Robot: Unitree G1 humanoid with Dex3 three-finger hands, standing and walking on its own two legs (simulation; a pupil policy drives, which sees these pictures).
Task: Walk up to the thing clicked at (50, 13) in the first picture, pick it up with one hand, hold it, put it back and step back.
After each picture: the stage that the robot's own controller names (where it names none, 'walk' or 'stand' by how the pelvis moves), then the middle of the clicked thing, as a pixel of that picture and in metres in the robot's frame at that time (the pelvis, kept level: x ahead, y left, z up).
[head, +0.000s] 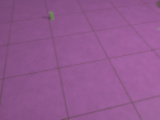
stand; (51, 15) +2.24 +0.46 -0.72
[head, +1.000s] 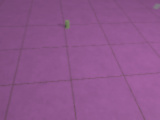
walk; (67, 24) +2.15 +0.19 -0.70
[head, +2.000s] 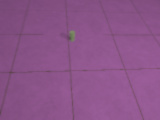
walk; (72, 36) +1.53 +0.05 -0.71
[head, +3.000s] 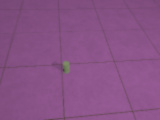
walk; (66, 67) +1.05 +0.13 -0.71
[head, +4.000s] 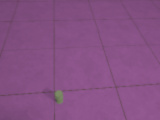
walk; (59, 97) +0.72 +0.16 -0.71
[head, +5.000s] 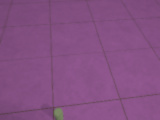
stand; (58, 115) +0.53 +0.16 -0.71
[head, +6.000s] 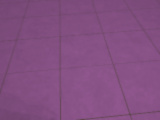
stand; out of the picture +0.48 +0.16 -0.72
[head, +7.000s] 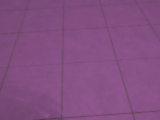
stand; out of the picture +0.45 +0.16 -0.71
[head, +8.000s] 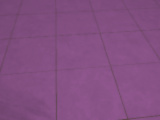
stand; out of the picture +0.41 +0.15 -0.72
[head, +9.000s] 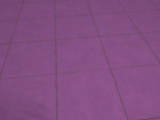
stand; out of the picture +0.41 +0.16 -0.72
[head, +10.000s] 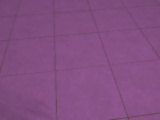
stand; out of the picture +0.41 +0.17 -0.72
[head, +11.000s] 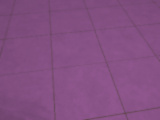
stand; out of the picture +0.42 +0.17 -0.72
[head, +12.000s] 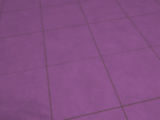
stand; out of the picture +0.40 +0.21 -0.72
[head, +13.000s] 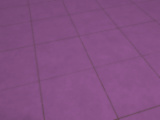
stand; out of the picture +0.34 +0.22 -0.71
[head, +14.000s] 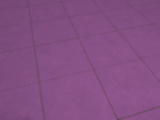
stand; out of the picture +0.34 +0.21 -0.73
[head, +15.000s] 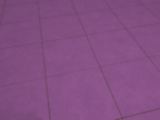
stand; out of the picture +0.36 +0.20 -0.73
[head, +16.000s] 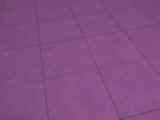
stand; out of the picture +0.36 +0.21 -0.73
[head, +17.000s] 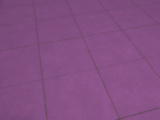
stand; out of the picture +0.36 +0.21 -0.73
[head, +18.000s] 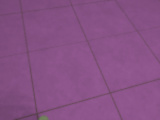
go down; out of the picture +0.38 +0.22 -0.64
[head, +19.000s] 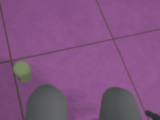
go down; (23, 72) +0.42 +0.27 -0.30
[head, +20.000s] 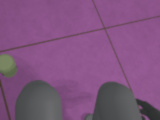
close in; (7, 66) +0.41 +0.29 -0.28
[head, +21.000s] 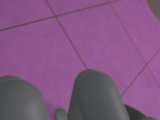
close in; out of the picture +0.39 +0.31 -0.21
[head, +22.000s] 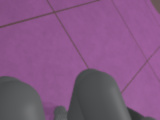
close; out of the picture +0.38 +0.32 -0.21
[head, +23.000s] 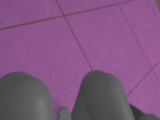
lift; out of the picture +0.34 +0.28 -0.22
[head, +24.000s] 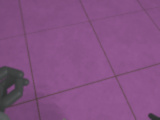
close; out of the picture +0.28 +0.08 -0.55
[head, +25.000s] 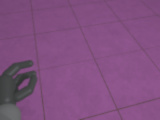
go down; out of the picture +0.43 -0.09 -0.70
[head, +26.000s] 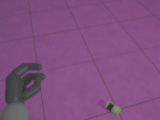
stand; (113, 108) +0.61 -0.25 -0.70
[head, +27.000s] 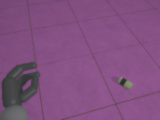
stand; (125, 83) +0.78 -0.40 -0.69
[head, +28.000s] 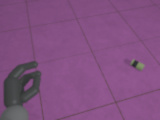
stand; (137, 65) +0.95 -0.55 -0.69
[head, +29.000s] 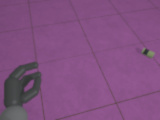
stand; (147, 53) +1.13 -0.72 -0.69
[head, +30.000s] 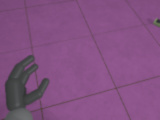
stand; (159, 23) +1.31 -0.85 -0.62
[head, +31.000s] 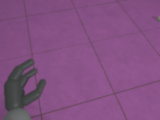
stand; out of the picture +1.48 -1.00 -0.64
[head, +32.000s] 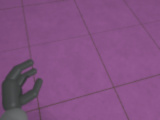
stand; out of the picture +1.65 -1.14 -0.62
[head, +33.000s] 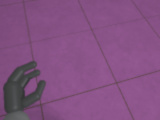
stand; out of the picture +1.84 -1.27 -0.60
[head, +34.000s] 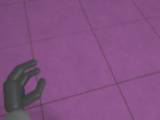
stand; out of the picture +2.00 -1.41 -0.61
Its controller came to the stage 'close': yes
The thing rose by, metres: 0.03
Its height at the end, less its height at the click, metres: -0.02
